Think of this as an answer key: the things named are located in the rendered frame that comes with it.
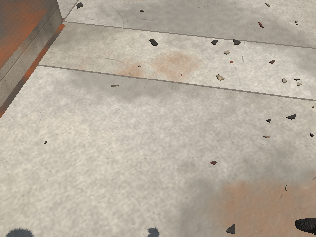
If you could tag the right robot hand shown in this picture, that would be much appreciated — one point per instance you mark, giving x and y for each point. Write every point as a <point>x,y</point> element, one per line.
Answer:
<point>306,225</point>

